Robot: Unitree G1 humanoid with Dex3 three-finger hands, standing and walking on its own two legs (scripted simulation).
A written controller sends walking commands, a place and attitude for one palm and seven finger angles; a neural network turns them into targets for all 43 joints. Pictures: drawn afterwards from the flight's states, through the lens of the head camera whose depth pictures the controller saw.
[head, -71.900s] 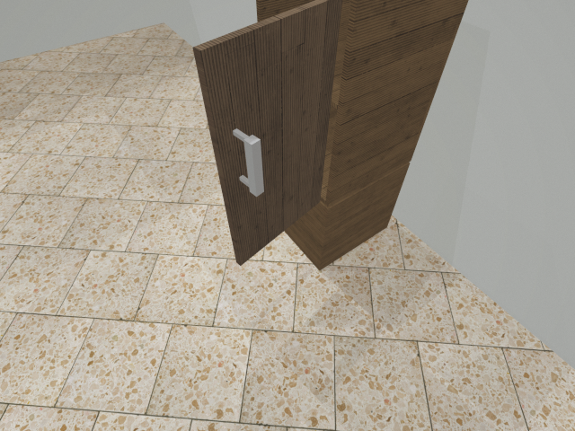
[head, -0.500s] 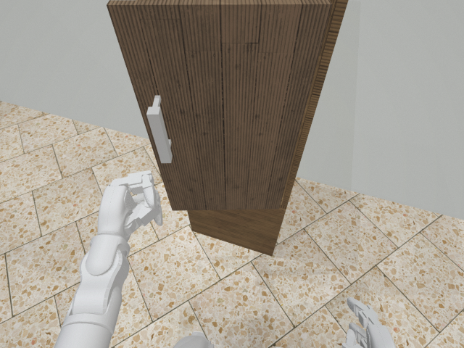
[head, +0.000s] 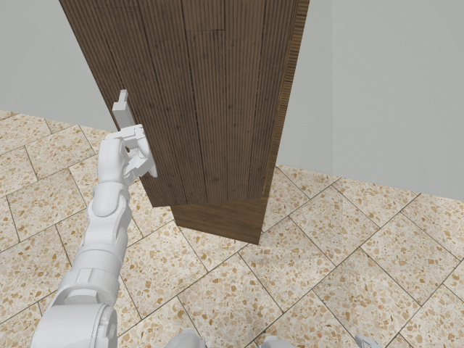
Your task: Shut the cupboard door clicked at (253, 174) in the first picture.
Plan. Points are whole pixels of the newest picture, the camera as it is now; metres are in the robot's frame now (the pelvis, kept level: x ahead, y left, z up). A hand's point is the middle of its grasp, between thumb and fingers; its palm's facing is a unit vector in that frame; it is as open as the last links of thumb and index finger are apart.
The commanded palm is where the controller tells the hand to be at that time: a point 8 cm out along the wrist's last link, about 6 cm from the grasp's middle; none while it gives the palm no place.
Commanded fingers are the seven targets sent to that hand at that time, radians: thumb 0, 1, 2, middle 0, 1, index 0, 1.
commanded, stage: bring the fist close to the handle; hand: left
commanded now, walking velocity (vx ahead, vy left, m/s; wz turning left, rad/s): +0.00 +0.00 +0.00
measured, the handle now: (131, 126) +0.51 +0.19 +0.08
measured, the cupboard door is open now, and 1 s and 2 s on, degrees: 20 13 0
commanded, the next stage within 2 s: push the door shut along its arc in 0.26 s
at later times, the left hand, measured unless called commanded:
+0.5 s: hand (138, 166) +0.41 +0.16 +0.08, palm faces +0.05 -1.00 +0.01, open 3.1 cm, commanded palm +0.40 +0.21 +0.08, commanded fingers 0.00 0.90 0.90 -1.30 -1.50 -1.30 -1.50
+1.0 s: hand (149, 138) +0.47 +0.15 +0.08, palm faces -0.11 -0.99 -0.02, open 3.1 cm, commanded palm +0.47 +0.20 +0.08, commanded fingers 0.00 0.90 0.90 -1.30 -1.50 -1.30 -1.50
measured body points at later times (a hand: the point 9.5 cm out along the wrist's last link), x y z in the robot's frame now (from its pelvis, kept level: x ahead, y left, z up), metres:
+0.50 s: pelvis +0.00 +0.00 +0.00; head +0.06 +0.00 +0.45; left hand +0.40 +0.22 +0.08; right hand +0.11 -0.26 -0.11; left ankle +0.04 +0.12 -0.68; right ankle -0.01 -0.10 -0.68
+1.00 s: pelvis +0.00 +0.02 -0.01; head +0.08 +0.03 +0.43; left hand +0.47 +0.20 +0.09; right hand +0.02 -0.24 -0.13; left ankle +0.04 +0.12 -0.68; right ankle -0.01 -0.10 -0.68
